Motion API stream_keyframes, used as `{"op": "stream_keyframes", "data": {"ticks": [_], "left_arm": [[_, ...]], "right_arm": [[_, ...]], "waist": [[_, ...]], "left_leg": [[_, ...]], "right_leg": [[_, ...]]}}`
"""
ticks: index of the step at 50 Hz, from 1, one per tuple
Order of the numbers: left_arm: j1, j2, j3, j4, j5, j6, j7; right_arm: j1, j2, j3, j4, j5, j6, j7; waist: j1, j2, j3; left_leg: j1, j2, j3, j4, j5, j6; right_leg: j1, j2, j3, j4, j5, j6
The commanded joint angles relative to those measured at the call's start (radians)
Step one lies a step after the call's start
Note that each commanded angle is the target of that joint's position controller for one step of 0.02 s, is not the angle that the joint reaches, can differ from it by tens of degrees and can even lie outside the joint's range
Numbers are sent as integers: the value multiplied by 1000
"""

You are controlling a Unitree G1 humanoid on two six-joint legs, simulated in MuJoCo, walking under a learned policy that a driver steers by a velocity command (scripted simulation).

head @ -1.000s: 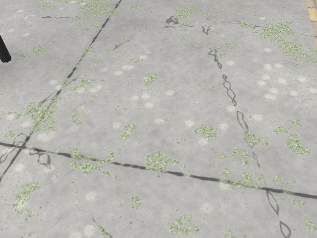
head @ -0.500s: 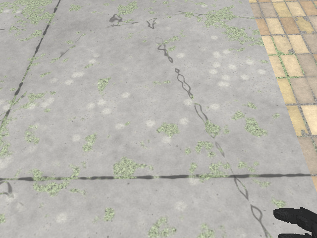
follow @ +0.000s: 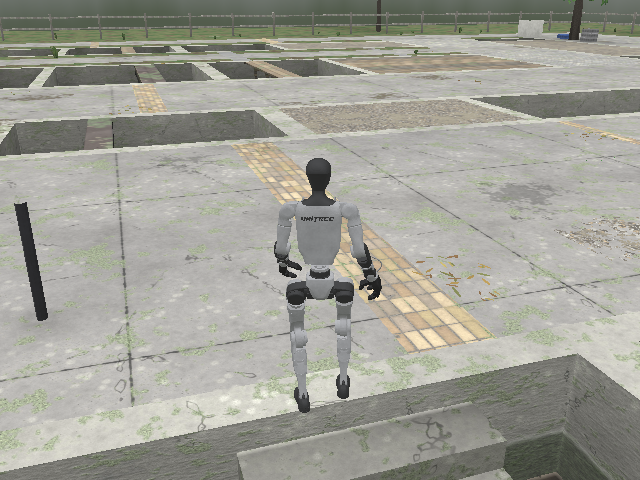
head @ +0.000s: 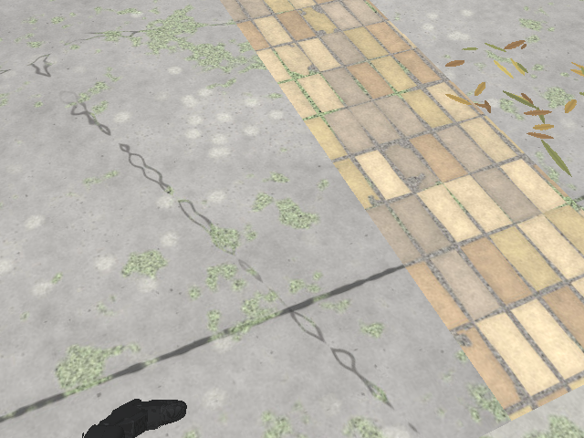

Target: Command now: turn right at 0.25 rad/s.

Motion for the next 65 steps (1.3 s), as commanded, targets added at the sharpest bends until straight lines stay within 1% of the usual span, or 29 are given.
{"op": "stream_keyframes", "data": {"ticks": [1, 2, 3, 4, 7, 13, 14, 16, 18, 23, 27, 31, 33, 34, 35, 36, 37, 38, 39, 41, 46, 52, 53, 54, 55, 56, 58, 61, 65], "left_arm": [[16, 77, 42, -52, 9, -18, -10], [84, 108, 53, -48, 18, -15, -8], [73, 118, 47, -49, 13, -53, 7], [75, 80, 42, -70, 23, -53, 0], [76, 149, 70, -59, 33, -67, -1], [176, 107, 66, -18, 15, -84, -5], [63, 70, 61, -46, 27, -53, -7], [101, 109, 75, -29, 23, -37, -6], [129, 205, 120, 6, 68, -102, -17], [-6, 108, 95, -3, 71, -168, -1], [-7, 92, 85, -11, 70, -162, -17], [31, 62, 65, 30, 72, -144, -50], [216, 109, 86, 110, 52, -154, -52], [343, 176, 110, 145, 55, -161, -37], [591, 244, 117, 184, 64, -154, -11], [779, 255, 116, 258, 97, -140, -4], [695, 273, 127, 292, 101, -159, 6], [537, 179, 98, 286, 97, -165, 0], [397, 67, 57, 273, 79, -166, -9], [240, -33, 17, 262, 54, -162, -7], [205, 62, 35, 245, 86, -204, 0], [399, 169, 69, 337, 62, -178, -54], [385, 231, 101, 331, -41, -134, 3], [397, 208, 87, 330, -26, -122, 24], [373, 169, 72, 295, 9, -123, 36], [506, -10, 33, 299, 8, -144, 24], [299, 123, 72, 255, -29, -186, 2], [171, 126, 80, 175, -7, -167, 13], [156, 104, 76, 147, 7, -127, 25]], "right_arm": [[5, -129, -30, -11, 18, -8, 22], [-14, -111, -20, -2, 8, -21, 32], [56, -91, -34, -5, 11, -68, 26], [84, -83, -35, 22, 17, -82, 21], [-12, -92, -46, 46, 52, -104, 35], [47, -90, -53, 118, 28, -87, 43], [-88, -47, -27, 57, -58, -60, 50], [-57, -56, -26, 61, -42, -33, 63], [41, -62, -25, 69, -70, -108, 116], [56, -109, -36, 47, -54, -141, 53], [45, -70, -18, 79, -95, -152, 26], [-59, -130, -16, 81, -65, -146, 61], [-40, -191, -27, 95, -82, -117, 101], [8, -122, -16, 116, -105, -121, 116], [127, 12, 19, 90, -118, -144, 130], [-9, -3, 15, 80, -93, -161, 160], [-124, -5, 1, 58, -51, -184, 157], [-169, -63, -13, 63, -62, -191, 135], [-151, -79, -23, 55, -100, -180, 122], [-133, 6, -3, 49, -106, -135, 122], [-219, 12, -7, 44, -64, -119, 121], [-344, -36, -20, 17, -52, -95, 112], [-224, -117, -54, 43, 46, -119, 96], [-59, -154, -73, 96, 42, -128, 85], [145, -222, -95, 138, 27, -124, 69], [207, -268, -101, 165, 8, -118, 69], [100, -124, -70, 148, 10, -107, 53], [-53, -39, -42, 146, -26, -124, 61], [-40, -74, -49, 183, -6, -142, 75]], "waist": [[58, 146, -54], [98, 133, -104], [44, -94, -155], [73, -126, -141], [97, -107, -19], [92, -58, -24], [84, -59, -49], [76, -47, -110], [63, 31, 33], [6, 134, -3], [34, 62, 13], [114, 43, -2], [199, 65, -16], [236, 29, -82], [260, -209, -344], [380, -231, -254], [349, -126, -41], [264, -74, 31], [167, -51, -19], [58, 3, -54], [72, -17, -76], [111, -62, -37], [64, -75, -51], [0, -83, -163], [-69, 19, -300], [8, 354, -432], [-18, 202, -276], [91, 55, -132], [135, 40, -45]], "left_leg": [[23, 185, -231, -174, 194, 132], [-63, 161, -200, -119, 176, 81], [-215, 59, -68, -32, -130, -7], [-172, 33, -86, -99, -82, -31], [-48, 20, -87, -182, 50, -38], [138, 68, -105, -268, 164, -29], [147, 26, -134, -238, 202, -5], [178, 24, -114, -221, 186, 9], [102, 31, -116, -232, -188, 62], [390, 296, -435, -453, -170, 281], [452, 306, -355, -480, 112, 223], [226, 149, -120, -395, 407, 148], [48, 132, -88, -213, 632, 159], [-78, 86, -38, -9, 620, 107], [-337, -44, -26, 389, 239, 17], [-578, -175, -183, 803, -211, 2], [-762, -104, -309, 988, -104, 70], [-743, -42, -291, 1001, -3, 108], [-660, 7, -283, 969, 61, 134], [-529, 62, -273, 902, 89, 123], [-321, 54, -147, 323, 301, 21], [-323, -19, -112, -56, 367, 30], [-191, -80, -52, -96, 263, 37], [91, -57, -91, -22, 334, 65], [390, 124, -326, 3, 434, 110], [684, 344, -825, -181, 268, 294], [521, 293, -757, -294, 16, 236], [116, 218, -506, -400, 153, 203], [-3, 162, -345, -468, 256, 193]], "right_leg": [[243, 46, -53, -349, 117, -64], [426, -12, 45, -355, 196, -92], [603, -209, 273, -372, 74, -70], [486, -218, 351, -399, -103, -128], [347, -113, 231, -395, -45, -78], [318, -97, 170, -381, 174, -79], [299, -63, 182, -391, 269, -127], [335, -56, 166, -369, 272, -148], [129, -55, 186, -419, -313, -231], [-197, 25, 4, -15, -122, -146], [-330, -46, 81, 255, -235, -131], [50, 18, -50, -83, -72, -97], [407, 96, -93, -243, 219, -126], [597, 73, -26, -182, 227, -185], [984, -149, 379, -201, 296, -413], [988, -313, 781, -450, 290, -523], [798, -317, 691, -489, 11, -427], [589, -287, 555, -497, -85, -360], [468, -284, 451, -514, -4, -334], [277, -248, 322, -566, 137, -303], [137, -79, 33, -629, 336, -235], [524, -236, 116, -507, 681, -247], [535, -160, 58, -356, 856, -159], [406, -136, 46, -178, 903, -125], [189, -62, 7, 131, 556, -87], [-163, 125, 63, 555, -178, -5], [-366, 20, 164, 739, -115, -43], [-227, -103, 125, 634, 41, -70], [-255, -147, 107, 446, 113, -50]]}}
